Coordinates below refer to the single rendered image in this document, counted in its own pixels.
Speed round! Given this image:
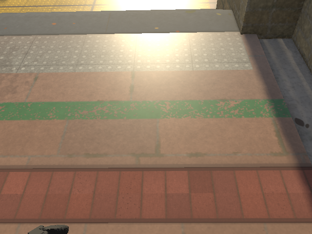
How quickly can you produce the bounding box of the left robot hand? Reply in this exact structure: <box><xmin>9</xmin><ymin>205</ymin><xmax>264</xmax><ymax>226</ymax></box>
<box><xmin>27</xmin><ymin>224</ymin><xmax>69</xmax><ymax>234</ymax></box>

